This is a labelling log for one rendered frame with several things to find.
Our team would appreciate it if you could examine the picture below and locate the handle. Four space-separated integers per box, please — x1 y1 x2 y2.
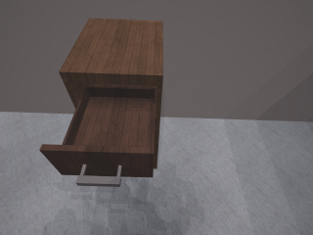
76 164 122 187

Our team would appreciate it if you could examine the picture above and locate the cabinet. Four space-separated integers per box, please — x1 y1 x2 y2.
59 18 163 169

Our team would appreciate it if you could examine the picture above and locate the drawer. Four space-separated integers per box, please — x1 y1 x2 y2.
39 85 157 178

